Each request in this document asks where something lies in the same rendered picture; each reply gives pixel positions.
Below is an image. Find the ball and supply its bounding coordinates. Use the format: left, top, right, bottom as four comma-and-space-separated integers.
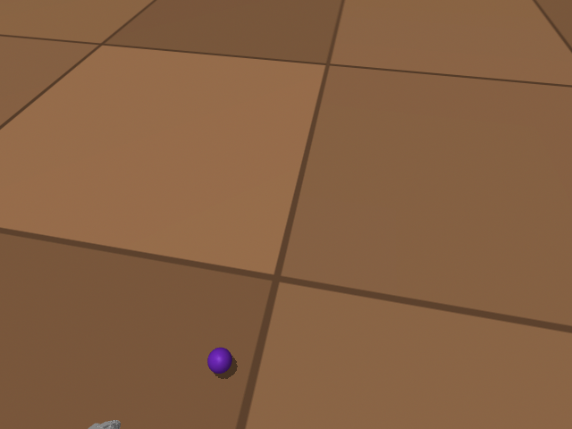
207, 348, 232, 374

